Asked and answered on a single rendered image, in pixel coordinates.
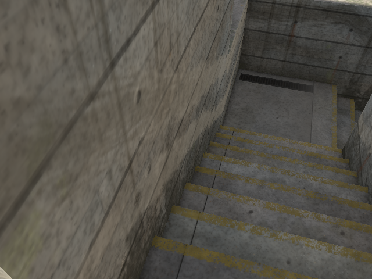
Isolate stairs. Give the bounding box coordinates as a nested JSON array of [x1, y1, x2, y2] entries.
[[139, 125, 372, 279], [337, 96, 362, 149]]

